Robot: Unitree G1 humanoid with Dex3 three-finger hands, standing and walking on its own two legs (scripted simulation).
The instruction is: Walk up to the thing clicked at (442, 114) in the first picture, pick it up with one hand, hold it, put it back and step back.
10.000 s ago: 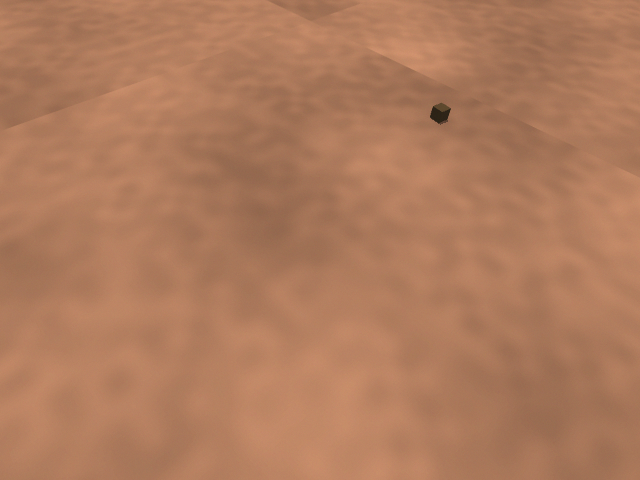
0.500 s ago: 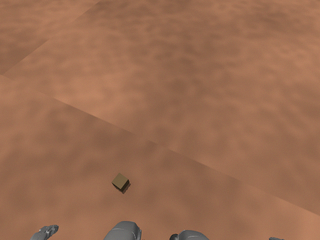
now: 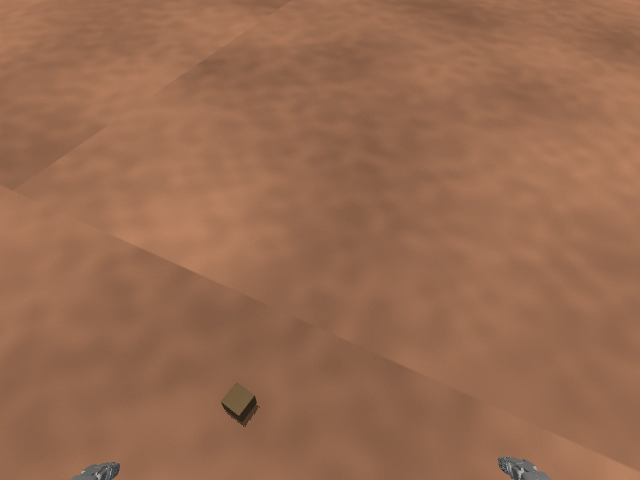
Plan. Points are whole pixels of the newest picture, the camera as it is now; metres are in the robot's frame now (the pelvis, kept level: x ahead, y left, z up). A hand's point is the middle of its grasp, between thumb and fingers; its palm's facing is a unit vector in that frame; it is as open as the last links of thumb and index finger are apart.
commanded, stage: walk up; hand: left
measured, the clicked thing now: (239, 402) +0.42 +0.23 -0.75
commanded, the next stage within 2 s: none
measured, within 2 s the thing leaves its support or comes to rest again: neither
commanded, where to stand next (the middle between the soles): +0.03 +0.01 m, yaw -2 degrees
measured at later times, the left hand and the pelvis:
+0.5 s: hand out of the picture +0.07 +0.25 -0.16, palm faces +0.00 -0.95 -0.32, open 7.4 cm; pelvis +0.00 +0.00 +0.00, yaw -1 degrees
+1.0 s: hand out of the picture +0.06 +0.28 -0.17, palm faces +0.00 -0.93 -0.37, open 7.4 cm; pelvis -0.06 +0.00 -0.03, yaw -1 degrees
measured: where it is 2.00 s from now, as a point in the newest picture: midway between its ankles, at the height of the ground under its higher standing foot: outside the picture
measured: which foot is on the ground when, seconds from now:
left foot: down 0.00-1.00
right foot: down 0.00-0.98, up 1.00-1.00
